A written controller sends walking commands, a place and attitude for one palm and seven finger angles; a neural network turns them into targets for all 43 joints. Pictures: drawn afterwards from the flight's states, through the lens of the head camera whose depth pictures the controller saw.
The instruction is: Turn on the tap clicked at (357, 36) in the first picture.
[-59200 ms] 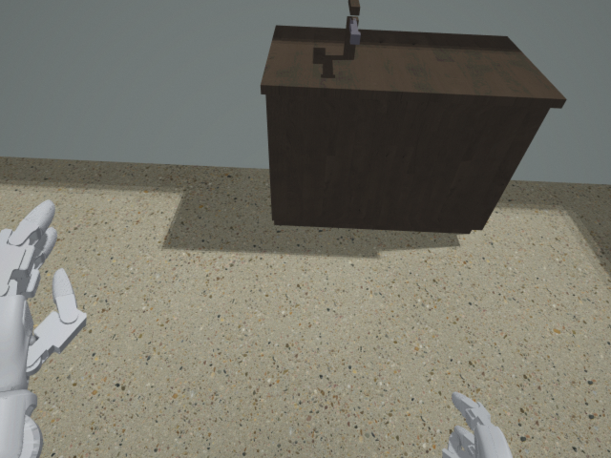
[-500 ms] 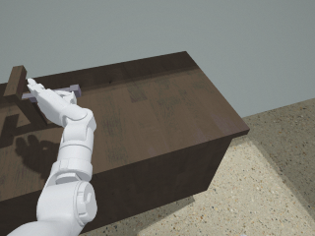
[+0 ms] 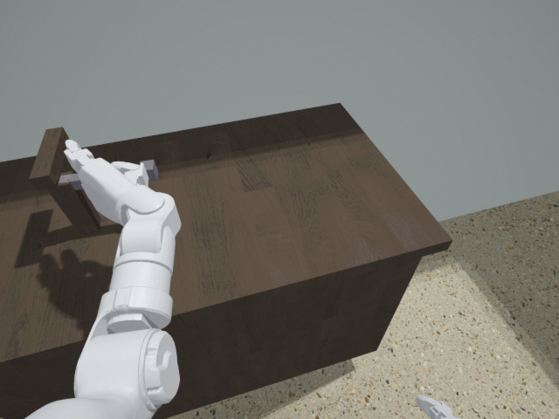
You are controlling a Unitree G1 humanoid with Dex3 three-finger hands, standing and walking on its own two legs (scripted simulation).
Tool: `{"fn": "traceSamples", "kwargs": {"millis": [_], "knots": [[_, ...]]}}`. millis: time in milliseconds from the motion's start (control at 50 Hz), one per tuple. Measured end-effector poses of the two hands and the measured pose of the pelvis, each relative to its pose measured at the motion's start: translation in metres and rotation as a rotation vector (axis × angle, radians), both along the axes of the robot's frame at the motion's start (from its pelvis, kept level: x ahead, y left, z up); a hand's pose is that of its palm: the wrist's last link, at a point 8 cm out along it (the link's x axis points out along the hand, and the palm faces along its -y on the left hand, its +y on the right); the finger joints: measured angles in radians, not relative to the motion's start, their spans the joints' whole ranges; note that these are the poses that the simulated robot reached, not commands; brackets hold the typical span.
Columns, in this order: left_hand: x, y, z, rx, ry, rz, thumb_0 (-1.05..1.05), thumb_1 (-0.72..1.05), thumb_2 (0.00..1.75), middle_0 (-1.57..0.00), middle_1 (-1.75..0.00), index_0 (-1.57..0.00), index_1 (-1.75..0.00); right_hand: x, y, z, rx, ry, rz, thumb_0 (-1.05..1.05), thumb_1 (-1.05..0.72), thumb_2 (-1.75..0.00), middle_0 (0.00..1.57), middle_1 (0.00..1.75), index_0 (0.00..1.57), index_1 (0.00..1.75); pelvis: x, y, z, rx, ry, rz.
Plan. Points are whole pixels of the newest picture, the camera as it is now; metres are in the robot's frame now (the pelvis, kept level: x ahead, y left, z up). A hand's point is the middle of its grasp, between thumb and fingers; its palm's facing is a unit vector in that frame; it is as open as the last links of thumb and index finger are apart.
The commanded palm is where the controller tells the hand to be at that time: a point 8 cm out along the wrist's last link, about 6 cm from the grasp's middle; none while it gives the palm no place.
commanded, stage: lift the hand up off the lever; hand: left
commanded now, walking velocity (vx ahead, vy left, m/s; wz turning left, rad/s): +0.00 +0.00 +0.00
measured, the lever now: (148, 171) +0.51 +0.25 +0.09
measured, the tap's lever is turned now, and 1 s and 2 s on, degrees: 85 85 85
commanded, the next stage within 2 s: draw the hand back beside the body in 0.58 s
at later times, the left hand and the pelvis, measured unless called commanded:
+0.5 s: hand (133, 170) +0.41 +0.22 +0.17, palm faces +0.79 -0.60 -0.06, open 7.8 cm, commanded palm +0.37 +0.23 +0.17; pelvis +0.00 +0.00 +0.01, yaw +0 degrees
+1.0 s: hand (135, 208) +0.36 +0.20 +0.15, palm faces +0.31 -0.93 -0.17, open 7.8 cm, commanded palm +0.32 +0.24 +0.18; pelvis +0.00 +0.00 +0.02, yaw -4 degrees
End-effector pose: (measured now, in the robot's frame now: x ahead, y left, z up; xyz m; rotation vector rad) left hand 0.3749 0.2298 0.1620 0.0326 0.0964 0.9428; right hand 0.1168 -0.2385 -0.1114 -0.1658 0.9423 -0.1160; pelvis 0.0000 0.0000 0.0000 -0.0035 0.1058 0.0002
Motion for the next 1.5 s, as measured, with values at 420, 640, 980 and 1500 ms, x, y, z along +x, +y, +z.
{"fn": "traceSamples", "kwargs": {"millis": [420,640,980,1500], "knots": [[-0.016,0.007,0.014,-0.019,-0.012,-0.015,0.02,0.9,0.9,-0.15,-0.15,-0.15,-0.15,0.013,0.0,0.01,-0.011,-0.038,0.002,0.01,-0.91,-0.9,0.2,0.3,0.2,0.3,0.0,0.002,0.005,0.002,-0.042,0.001],[-0.014,0.0,0.015,-0.022,0.009,-0.016,0.02,0.9,0.9,-0.15,-0.15,-0.15,-0.15,0.017,0.007,0.012,0.003,-0.06,0.017,0.01,-0.91,-0.9,0.2,0.3,0.2,0.3,-0.004,0.002,0.006,0.003,-0.038,-0.002],[-0.048,0.011,0.001,0.121,-0.033,-0.616,0.01,0.89,0.9,-0.17,-0.17,-0.16,-0.17,-0.005,-0.014,0.032,-0.031,-0.106,-0.141,0.01,-0.91,-0.9,0.2,0.3,0.2,0.3,0.002,0.001,0.016,0.004,-0.14,-0.075],[-0.138,0.048,0.017,0.336,-0.129,-0.709,0.02,0.89,0.9,-0.19,-0.24,-0.19,-0.25,0.057,0.038,0.062,-0.003,-0.269,0.034,0.01,-0.9,-0.9,0.2,0.3,0.2,0.3,0.006,0.021,0.023,-0.009,-0.207,-0.055]]}}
